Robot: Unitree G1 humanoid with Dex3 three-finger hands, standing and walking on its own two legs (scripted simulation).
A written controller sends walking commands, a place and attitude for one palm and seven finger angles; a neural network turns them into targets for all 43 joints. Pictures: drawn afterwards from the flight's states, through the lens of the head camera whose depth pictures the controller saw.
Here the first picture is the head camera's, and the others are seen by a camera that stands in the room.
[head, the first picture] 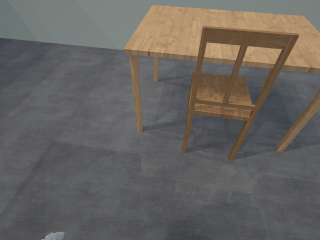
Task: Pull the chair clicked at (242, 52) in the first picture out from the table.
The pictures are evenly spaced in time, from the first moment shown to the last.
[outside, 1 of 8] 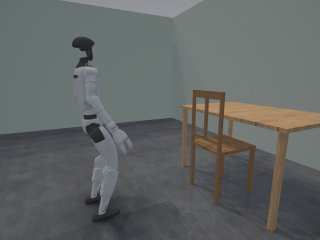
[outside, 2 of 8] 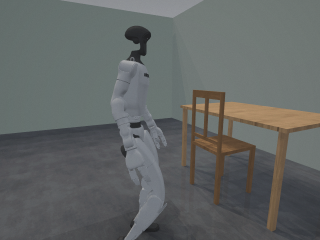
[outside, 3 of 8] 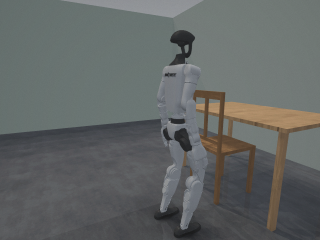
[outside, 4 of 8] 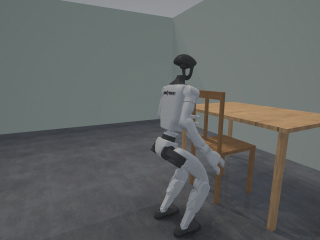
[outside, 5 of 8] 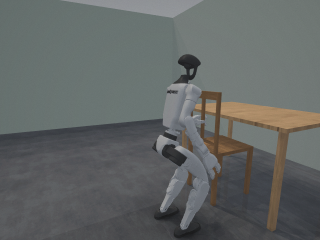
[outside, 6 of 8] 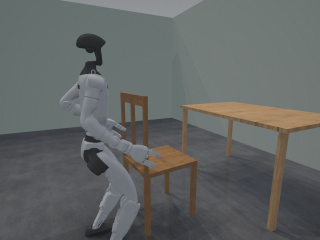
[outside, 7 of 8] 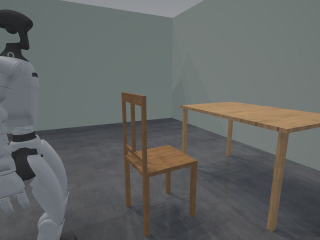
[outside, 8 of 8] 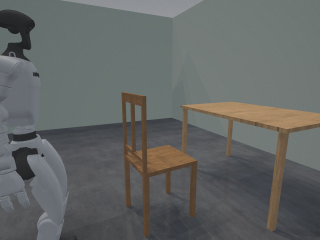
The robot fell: no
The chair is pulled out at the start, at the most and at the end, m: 0.00 0.67 0.66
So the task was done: yes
